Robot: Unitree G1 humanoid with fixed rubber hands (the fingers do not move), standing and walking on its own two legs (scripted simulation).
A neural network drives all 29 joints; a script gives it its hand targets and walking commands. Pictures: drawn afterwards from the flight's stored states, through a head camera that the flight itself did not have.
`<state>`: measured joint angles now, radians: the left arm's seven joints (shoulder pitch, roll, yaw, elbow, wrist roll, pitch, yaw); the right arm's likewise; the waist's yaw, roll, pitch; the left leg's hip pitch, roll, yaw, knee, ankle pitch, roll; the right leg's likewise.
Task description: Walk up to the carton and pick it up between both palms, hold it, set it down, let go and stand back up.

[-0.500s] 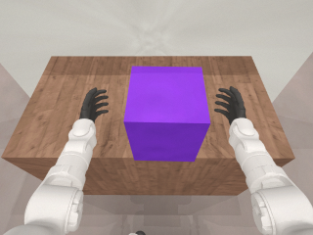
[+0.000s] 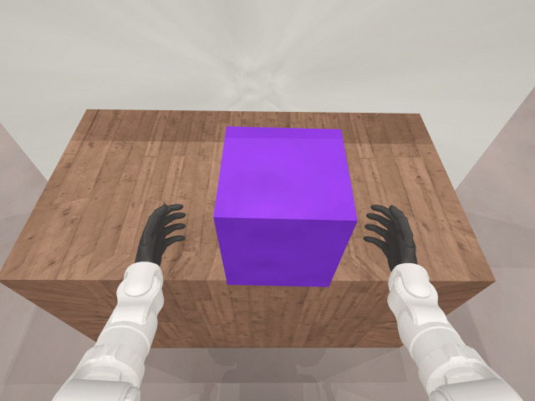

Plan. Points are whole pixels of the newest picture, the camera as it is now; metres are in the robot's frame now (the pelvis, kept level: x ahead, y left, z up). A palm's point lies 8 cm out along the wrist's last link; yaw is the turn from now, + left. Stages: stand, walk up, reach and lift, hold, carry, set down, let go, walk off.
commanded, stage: set down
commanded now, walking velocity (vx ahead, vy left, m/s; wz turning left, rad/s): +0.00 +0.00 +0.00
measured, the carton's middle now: (280, 211) +0.45 +0.01 -0.05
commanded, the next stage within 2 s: let go in 1.18 s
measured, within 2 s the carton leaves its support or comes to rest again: neither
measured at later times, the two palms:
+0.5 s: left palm (143, 317) +0.24 +0.22 -0.05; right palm (409, 329) +0.23 -0.19 -0.05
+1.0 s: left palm (142, 340) +0.21 +0.22 -0.07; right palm (423, 357) +0.20 -0.21 -0.06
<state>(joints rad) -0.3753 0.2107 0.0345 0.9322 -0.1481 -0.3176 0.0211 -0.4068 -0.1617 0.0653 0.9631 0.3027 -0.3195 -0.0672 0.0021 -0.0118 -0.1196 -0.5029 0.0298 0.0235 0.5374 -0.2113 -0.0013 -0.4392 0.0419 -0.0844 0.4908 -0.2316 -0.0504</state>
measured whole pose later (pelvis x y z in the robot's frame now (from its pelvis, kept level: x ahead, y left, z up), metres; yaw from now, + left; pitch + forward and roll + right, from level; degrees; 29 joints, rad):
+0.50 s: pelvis +0.01 +0.00 +0.00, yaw +0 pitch +4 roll -1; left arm -0.03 0.19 -0.03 0.80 -0.15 -0.48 0.06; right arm -0.06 -0.13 0.06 0.92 0.25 -0.55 0.01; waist 0.01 -0.03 -0.02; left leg -0.39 0.02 0.04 0.60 -0.27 0.00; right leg -0.34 0.03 -0.07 0.57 -0.30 -0.05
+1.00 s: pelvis +0.03 +0.00 +0.00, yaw -2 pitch -3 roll +0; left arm 0.14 0.20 0.00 0.71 -0.09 -0.27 0.01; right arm 0.10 -0.15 0.07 0.89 0.18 -0.49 0.00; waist 0.01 -0.04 0.04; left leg -0.17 0.02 0.06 0.50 -0.28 0.00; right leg -0.13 0.04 -0.04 0.49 -0.31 -0.05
